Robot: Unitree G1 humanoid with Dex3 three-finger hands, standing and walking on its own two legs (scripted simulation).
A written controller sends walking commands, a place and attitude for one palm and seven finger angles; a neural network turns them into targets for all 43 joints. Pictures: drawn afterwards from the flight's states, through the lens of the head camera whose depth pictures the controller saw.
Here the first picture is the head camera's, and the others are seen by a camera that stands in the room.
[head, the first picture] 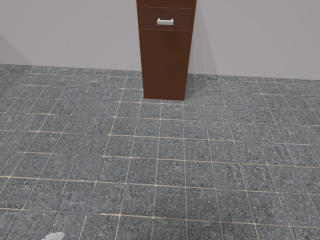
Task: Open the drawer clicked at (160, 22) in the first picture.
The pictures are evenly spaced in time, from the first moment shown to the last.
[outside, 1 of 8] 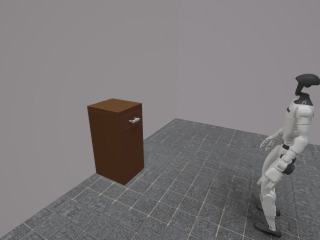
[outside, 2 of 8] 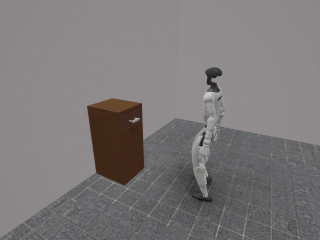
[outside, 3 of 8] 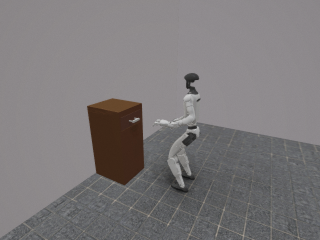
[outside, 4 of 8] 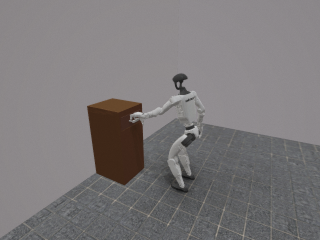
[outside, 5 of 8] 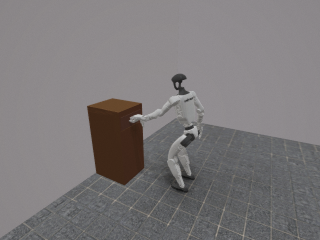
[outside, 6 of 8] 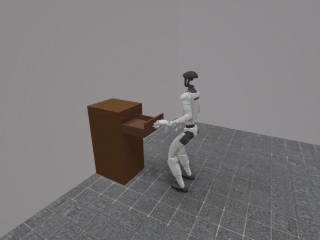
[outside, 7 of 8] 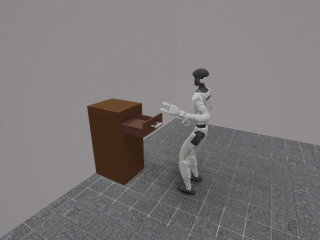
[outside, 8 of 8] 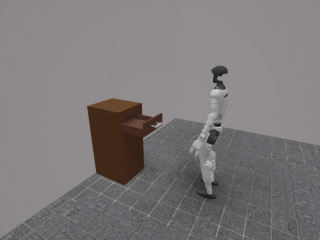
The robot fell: no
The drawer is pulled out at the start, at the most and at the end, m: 0.00 0.30 0.28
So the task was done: yes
